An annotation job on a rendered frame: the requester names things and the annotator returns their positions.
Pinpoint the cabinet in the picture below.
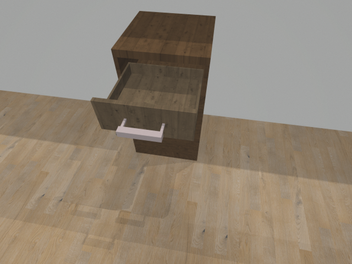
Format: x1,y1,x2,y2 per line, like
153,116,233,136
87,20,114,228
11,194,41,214
111,11,216,161

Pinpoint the drawer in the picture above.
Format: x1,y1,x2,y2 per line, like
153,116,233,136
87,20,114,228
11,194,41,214
90,62,204,141

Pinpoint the handle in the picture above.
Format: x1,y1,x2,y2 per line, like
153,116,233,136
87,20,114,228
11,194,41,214
116,118,165,142

